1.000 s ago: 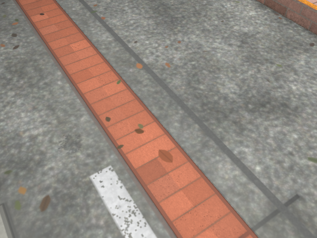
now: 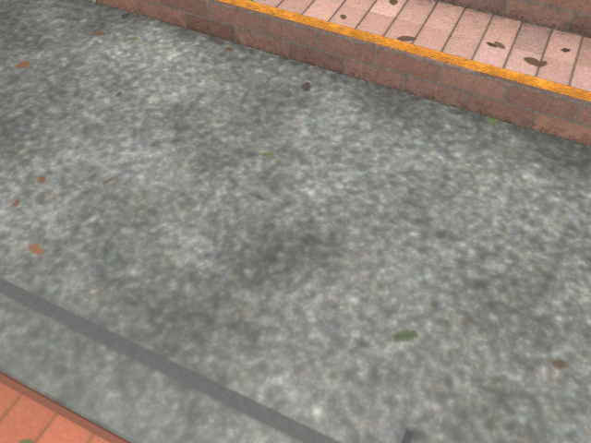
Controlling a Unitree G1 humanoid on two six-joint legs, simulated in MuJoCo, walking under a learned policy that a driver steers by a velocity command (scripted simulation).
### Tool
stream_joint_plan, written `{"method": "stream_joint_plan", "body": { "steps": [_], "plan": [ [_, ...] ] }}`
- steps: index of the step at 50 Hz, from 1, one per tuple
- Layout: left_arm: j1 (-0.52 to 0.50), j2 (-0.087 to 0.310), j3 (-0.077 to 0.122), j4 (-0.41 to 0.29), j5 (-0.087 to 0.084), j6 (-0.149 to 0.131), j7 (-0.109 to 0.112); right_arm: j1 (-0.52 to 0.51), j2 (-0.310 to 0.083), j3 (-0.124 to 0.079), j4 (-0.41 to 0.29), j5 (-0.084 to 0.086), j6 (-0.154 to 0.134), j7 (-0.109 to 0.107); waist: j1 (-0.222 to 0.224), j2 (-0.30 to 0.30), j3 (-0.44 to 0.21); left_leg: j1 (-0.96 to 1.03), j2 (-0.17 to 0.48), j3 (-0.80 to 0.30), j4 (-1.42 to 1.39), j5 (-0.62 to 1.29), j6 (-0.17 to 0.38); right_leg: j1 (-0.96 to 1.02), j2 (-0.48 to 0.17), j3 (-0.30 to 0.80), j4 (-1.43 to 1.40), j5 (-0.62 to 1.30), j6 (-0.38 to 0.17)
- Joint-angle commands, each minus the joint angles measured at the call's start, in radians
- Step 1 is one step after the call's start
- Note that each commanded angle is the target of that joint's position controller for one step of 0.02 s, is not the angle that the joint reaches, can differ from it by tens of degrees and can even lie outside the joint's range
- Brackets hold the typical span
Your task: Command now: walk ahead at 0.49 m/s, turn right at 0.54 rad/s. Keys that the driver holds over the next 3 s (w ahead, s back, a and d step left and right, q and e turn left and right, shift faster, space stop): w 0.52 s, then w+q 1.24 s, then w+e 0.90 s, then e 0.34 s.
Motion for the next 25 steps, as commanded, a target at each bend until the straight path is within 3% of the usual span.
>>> {"method": "stream_joint_plan", "body": {
  "steps": [1,4,8,11,13,15,16,17,18,19,20,21,22,23,25],
  "plan": [
    [0.04,0.012,0.005,-0.078,0.0,0.009,-0.003,0.014,-0.09,-0.024,-0.022,0.007,-0.021,0.006,0.013,0.11,-0.028,0.111,0.285,-0.246,-0.256,0.051,0.181,-0.147,-0.103,0.037,-0.031,0.049,0.002],
    [-0.027,0.007,-0.002,-0.113,0.014,0.008,-0.002,0.057,-0.131,-0.036,0.011,0.006,-0.023,0.011,0.006,0.076,-0.01,0.133,0.297,-0.186,-0.283,0.121,0.209,-0.208,-0.103,0.051,-0.165,0.142,0.01],
    [-0.162,0.005,-0.016,-0.151,0.019,-0.016,-0.027,0.073,-0.157,-0.036,0.028,0.021,-0.005,0.008,-0.026,0.077,0.012,0.154,0.255,-0.072,-0.272,0.173,0.176,-0.17,-0.089,-0.028,-0.434,0.33,0.008],
    [-0.267,0.007,-0.023,-0.188,0.012,-0.022,-0.043,0.14,-0.184,-0.037,0.054,0.034,0.011,0.008,-0.068,0.095,0.031,0.195,0.27,-0.062,-0.249,0.129,0.159,-0.13,-0.068,-0.08,-0.552,0.326,0.008],
    [-0.3,0.027,-0.019,-0.213,0.008,-0.023,-0.05,0.167,-0.197,-0.038,0.073,0.04,0.025,0.008,-0.067,0.11,0.041,0.261,0.305,-0.075,-0.219,0.133,0.146,-0.129,-0.054,-0.089,-0.605,0.25,-0.012],
    [-0.262,0.055,-0.007,-0.215,0.012,-0.026,-0.054,0.159,-0.212,-0.039,0.08,0.046,0.041,0.005,-0.024,0.13,0.018,0.298,0.32,-0.068,-0.137,0.264,0.125,-0.04,-0.019,-0.119,-0.663,0.189,-0.044],
    [-0.16,0.082,0.012,-0.186,0.018,-0.027,-0.052,0.142,-0.211,-0.036,0.081,0.047,0.047,0.003,0.041,0.125,-0.041,0.283,0.29,-0.028,-0.006,0.424,0.101,0.115,0.019,-0.15,-0.71,0.212,-0.066],
    [0.01,0.138,0.043,-0.133,0.021,-0.025,-0.043,0.152,-0.179,-0.024,0.079,0.037,0.049,-0.001,0.112,0.103,-0.145,0.198,0.237,0.021,0.204,0.486,0.069,0.359,0.033,-0.144,-0.704,0.233,-0.095],
    [0.199,0.24,0.071,-0.104,0.027,-0.017,-0.025,0.155,-0.118,0.003,0.043,0.002,0.042,-0.003,0.168,-0.076,-0.292,-0.046,0.169,0.059,0.576,0.151,0.02,0.661,-0.198,0.149,-0.698,0.284,-0.167],
    [0.197,0.291,0.07,-0.102,0.031,-0.019,-0.031,0.256,-0.022,0.03,0.034,0.015,0.016,0.007,0.082,-0.284,-0.4,-0.378,0.009,-0.06,0.856,-0.44,-0.013,0.87,-0.376,0.625,-0.874,0.097,-0.315],
    [0.176,0.185,0.046,-0.107,0.028,-0.027,-0.037,0.178,-0.14,0.001,0.041,0.048,-0.001,0.012,0.115,-0.132,-0.328,-0.484,0.063,-0.16,0.952,-0.42,0.002,0.809,-0.355,0.605,-0.922,0.056,-0.277],
    [0.103,0.147,0.031,-0.115,0.025,-0.033,-0.039,0.101,-0.158,-0.006,0.011,0.061,-0.007,0.014,0.094,-0.102,-0.205,-0.523,0.109,-0.143,0.938,-0.319,0.019,0.688,-0.32,0.444,-0.923,0.143,-0.239],
    [0.027,0.115,0.021,-0.124,0.024,-0.034,-0.043,0.072,-0.142,-0.004,0.012,0.047,-0.004,0.007,0.058,-0.023,-0.15,-0.475,0.153,-0.134,0.886,-0.23,0.016,0.558,-0.273,0.327,-0.937,0.245,-0.215],
    [-0.022,0.086,0.015,-0.13,0.027,-0.036,-0.046,0.066,-0.133,-0.009,0.014,0.03,0.005,0.004,0.027,-0.019,-0.106,-0.427,0.178,-0.136,0.824,-0.174,0.01,0.458,-0.231,0.241,-0.97,0.303,-0.202],
    [-0.042,0.069,0.013,-0.12,0.033,-0.049,-0.047,0.102,-0.1,-0.008,0.025,0.028,0.03,0.006,-0.014,-0.036,-0.096,-0.338,0.194,-0.14,0.775,-0.11,-0.001,0.369,-0.198,0.167,-1.032,0.351,-0.201]
  ]
}}
Next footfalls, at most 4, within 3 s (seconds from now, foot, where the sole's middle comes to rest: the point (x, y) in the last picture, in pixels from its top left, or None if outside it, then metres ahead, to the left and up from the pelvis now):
0.34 right None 0.33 -0.18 -0.78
0.92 left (289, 360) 0.66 0.04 -0.78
1.40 right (336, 254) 0.98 -0.09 -0.78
1.92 left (199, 227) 1.07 0.29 -0.78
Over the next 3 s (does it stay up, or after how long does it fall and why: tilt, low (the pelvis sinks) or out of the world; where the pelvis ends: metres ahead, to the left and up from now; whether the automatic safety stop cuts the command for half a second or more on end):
stays up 1.51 0.34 -0.01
